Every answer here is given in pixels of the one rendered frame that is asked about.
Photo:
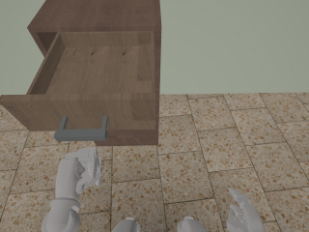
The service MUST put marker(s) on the handle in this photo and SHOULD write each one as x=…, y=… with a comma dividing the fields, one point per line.
x=63, y=134

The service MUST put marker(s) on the robot left hand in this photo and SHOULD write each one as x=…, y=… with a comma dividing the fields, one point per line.
x=84, y=163

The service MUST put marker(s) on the robot right hand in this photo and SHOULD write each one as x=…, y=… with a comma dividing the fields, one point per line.
x=248, y=219

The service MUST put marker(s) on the drawer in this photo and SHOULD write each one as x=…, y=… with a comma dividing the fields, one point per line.
x=88, y=75

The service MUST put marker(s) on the left robot thigh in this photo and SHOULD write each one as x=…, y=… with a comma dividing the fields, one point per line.
x=127, y=225

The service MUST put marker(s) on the left robot forearm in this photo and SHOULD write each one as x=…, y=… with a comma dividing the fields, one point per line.
x=63, y=216

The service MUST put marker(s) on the cabinet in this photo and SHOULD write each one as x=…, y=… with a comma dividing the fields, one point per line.
x=104, y=16

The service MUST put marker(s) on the robot thigh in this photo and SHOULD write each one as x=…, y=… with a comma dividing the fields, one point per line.
x=127, y=225
x=190, y=225

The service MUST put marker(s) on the right robot thigh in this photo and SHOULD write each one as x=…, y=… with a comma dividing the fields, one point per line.
x=190, y=225

